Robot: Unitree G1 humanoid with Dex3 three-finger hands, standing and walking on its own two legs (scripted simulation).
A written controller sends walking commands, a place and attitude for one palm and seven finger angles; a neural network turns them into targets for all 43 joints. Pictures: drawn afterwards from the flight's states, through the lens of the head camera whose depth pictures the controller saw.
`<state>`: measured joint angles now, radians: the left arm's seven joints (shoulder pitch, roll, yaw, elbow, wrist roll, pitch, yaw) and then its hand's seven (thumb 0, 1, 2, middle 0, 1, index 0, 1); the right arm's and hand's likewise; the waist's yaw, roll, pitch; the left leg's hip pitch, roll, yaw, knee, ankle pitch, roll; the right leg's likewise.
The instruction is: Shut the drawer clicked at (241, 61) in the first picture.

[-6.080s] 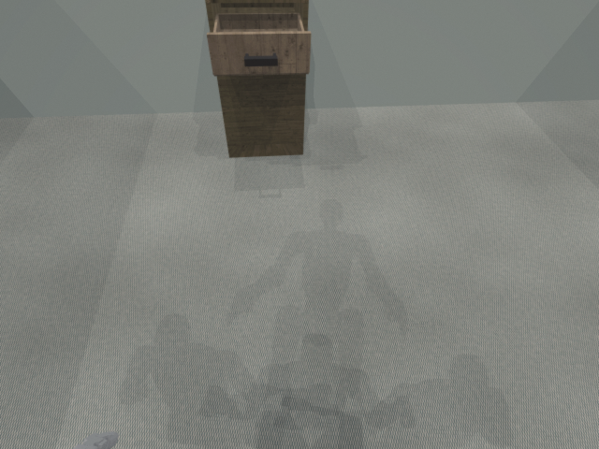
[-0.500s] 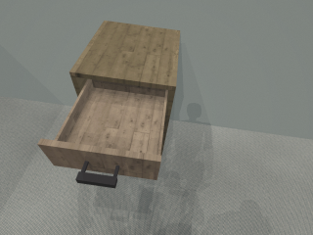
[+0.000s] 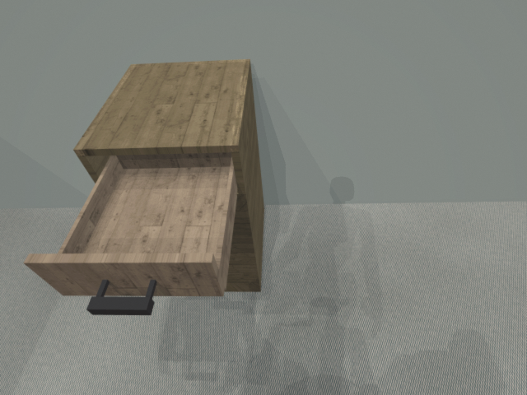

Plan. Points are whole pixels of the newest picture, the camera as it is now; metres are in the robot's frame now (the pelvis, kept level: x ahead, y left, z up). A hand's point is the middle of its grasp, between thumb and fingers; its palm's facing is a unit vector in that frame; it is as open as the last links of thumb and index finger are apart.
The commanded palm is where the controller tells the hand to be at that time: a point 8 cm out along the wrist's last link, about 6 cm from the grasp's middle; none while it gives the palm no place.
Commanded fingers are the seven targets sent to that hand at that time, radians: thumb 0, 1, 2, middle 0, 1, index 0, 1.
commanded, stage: come to a stop and stand still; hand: left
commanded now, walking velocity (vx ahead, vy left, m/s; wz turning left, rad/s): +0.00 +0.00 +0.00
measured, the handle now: (124, 295) +0.31 +0.29 -0.09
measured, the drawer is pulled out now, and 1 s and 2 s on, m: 0.30 0.30 0.30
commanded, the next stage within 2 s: look again from close up in 0.42 s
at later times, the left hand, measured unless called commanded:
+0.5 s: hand out of the picture -0.04 +0.13 -0.17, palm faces +0.10 -0.98 -0.17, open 7.3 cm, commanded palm none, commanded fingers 0.00 0.90 0.90 -0.20 -0.30 -0.20 -0.30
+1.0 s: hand out of the picture +0.03 +0.22 -0.18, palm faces +0.08 -0.98 -0.20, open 7.4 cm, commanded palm none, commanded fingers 0.00 0.90 0.90 -0.20 -0.30 -0.20 -0.30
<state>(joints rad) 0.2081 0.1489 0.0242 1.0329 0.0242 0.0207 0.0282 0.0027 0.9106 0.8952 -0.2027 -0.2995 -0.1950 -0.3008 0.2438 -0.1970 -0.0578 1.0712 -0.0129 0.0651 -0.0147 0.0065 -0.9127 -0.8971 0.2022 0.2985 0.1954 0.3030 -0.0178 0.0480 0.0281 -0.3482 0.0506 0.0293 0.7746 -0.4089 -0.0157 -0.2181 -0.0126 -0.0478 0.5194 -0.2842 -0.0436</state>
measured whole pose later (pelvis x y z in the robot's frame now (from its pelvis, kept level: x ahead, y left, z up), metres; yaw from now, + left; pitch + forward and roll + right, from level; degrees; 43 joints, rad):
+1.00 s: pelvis +0.00 +0.04 +0.00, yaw +2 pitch -2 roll -1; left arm 0.26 0.17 0.00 1.04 0.01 0.00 0.05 0.00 0.91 0.90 -0.20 -0.30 -0.19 -0.30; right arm 0.28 -0.17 0.01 1.06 -0.02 -0.01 -0.04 0.01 -0.94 -0.90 0.20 0.30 0.20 0.30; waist 0.01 0.00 -0.02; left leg -0.14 -0.02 0.04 0.51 -0.33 0.05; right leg -0.18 -0.03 -0.07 0.49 -0.27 0.01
